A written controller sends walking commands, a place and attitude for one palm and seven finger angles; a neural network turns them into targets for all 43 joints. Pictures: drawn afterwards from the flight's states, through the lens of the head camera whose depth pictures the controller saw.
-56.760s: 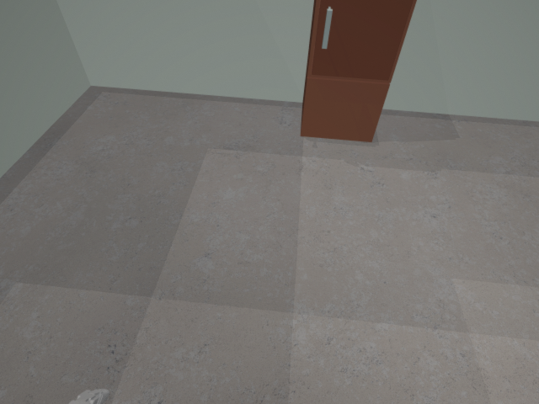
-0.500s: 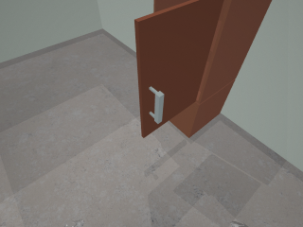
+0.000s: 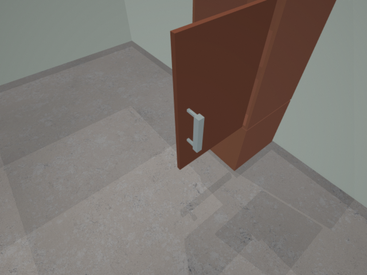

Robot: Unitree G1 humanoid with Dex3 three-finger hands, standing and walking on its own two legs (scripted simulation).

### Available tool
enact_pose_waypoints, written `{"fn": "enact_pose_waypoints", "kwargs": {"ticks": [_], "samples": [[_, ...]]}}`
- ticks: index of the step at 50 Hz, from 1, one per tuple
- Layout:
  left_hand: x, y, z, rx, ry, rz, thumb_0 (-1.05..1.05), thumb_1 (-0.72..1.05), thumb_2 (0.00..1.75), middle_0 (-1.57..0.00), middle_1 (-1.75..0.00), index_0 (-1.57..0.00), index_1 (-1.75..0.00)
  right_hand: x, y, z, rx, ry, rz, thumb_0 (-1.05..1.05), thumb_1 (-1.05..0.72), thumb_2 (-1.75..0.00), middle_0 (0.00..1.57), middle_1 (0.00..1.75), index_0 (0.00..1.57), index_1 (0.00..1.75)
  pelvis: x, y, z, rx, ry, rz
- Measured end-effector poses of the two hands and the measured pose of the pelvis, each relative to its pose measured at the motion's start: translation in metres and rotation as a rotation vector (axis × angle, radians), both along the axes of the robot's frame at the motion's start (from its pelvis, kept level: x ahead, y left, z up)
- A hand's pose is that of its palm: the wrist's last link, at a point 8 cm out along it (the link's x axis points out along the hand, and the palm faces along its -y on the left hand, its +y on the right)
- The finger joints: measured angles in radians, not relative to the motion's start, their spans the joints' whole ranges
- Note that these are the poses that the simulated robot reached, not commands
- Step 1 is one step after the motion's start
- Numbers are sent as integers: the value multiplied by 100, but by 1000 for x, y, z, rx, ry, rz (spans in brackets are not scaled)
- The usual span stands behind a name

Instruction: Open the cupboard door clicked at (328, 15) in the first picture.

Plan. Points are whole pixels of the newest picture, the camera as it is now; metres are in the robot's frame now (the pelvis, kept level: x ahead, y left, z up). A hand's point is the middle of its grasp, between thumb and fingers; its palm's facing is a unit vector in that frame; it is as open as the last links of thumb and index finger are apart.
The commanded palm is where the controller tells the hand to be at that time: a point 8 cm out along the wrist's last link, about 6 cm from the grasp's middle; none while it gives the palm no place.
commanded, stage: let the arm hang, fingers relaxed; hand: left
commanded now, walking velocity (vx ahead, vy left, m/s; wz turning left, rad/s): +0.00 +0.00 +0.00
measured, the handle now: (193, 130) +0.59 +0.00 -0.10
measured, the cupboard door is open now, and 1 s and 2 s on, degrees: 90 90 90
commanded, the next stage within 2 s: look to check the result in 0.34 s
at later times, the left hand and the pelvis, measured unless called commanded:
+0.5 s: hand out of the picture +0.03 +0.17 -0.17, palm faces +0.02 -0.98 -0.19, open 7.3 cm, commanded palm none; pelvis +0.02 +0.00 +0.00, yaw +0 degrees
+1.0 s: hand out of the picture +0.06 +0.18 -0.17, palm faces +0.02 -0.98 -0.22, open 7.3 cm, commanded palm none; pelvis +0.04 -0.01 +0.00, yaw +0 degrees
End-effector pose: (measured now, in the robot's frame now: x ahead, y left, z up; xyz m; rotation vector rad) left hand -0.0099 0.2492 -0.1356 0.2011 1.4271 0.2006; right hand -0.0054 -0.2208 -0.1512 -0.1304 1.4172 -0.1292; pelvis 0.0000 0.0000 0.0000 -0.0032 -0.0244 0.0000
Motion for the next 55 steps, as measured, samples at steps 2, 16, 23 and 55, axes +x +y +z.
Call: {"fn": "enact_pose_waypoints", "kwargs": {"ticks": [2,16,23,55], "samples": [[9,-3,-1,-6,-21,-6,0,91,89,-19,-30,-20,-29,2,2,0,3,-6,-2,0,-90,-90,20,30,20,29,1,0,0,2,0,-1],[42,-27,-8,-64,-68,-23,0,93,89,-20,-30,-20,-29,16,1,4,-10,-19,-15,0,-91,-90,20,30,20,29,14,-2,2,6,1,-6],[35,-30,-8,-67,-32,-10,0,92,89,-20,-30,-20,-29,21,-1,5,-13,-4,-15,0,-91,-90,20,30,20,29,19,-3,2,5,3,-5],[71,-16,0,-25,-81,-24,0,91,89,-20,-30,-20,-29,67,-29,11,-63,-62,20,0,-90,-90,20,30,20,29,37,-9,5,6,1,1]]}}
